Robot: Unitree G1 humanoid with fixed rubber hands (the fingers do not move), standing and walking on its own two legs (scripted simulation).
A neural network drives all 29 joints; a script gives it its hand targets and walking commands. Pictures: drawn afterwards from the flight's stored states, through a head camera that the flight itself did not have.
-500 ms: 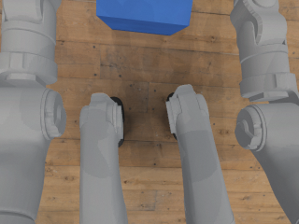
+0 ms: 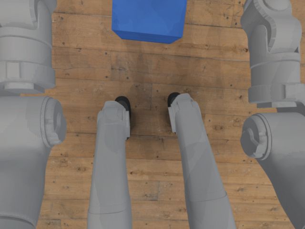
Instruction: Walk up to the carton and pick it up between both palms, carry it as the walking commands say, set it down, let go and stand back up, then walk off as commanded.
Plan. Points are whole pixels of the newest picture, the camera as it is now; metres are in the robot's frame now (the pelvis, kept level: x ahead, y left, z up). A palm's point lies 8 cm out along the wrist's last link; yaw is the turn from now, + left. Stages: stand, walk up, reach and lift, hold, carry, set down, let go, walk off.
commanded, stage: set down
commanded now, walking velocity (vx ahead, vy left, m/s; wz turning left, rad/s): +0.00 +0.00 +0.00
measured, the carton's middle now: (149, 4) +0.58 -0.04 -0.46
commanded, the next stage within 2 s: let go in 0.40 s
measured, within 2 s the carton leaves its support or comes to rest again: neither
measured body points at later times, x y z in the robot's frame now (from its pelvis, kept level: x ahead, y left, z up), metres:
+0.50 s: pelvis +0.03 +0.00 +0.08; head +0.34 -0.01 +0.40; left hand +0.57 +0.16 -0.03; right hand +0.51 -0.22 -0.03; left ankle +0.12 +0.12 -0.55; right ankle +0.11 -0.14 -0.55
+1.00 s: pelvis +0.13 -0.02 +0.16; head +0.32 +0.00 +0.57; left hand +0.44 +0.19 +0.04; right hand +0.40 -0.24 +0.06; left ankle +0.12 +0.12 -0.55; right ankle +0.11 -0.14 -0.55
